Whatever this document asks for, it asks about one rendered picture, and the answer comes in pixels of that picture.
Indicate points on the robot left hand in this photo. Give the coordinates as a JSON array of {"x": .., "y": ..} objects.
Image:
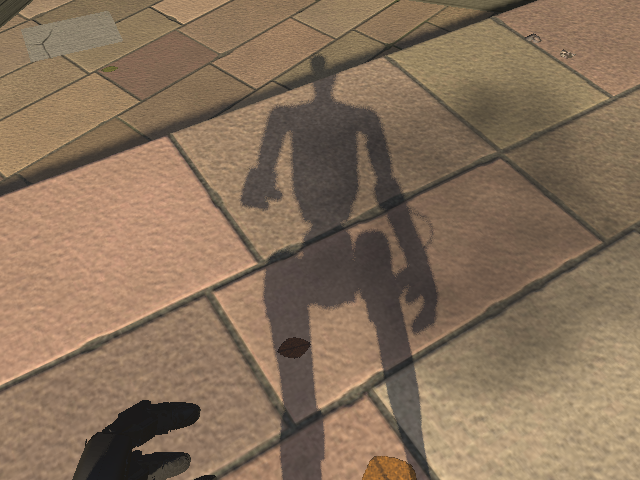
[{"x": 108, "y": 454}]

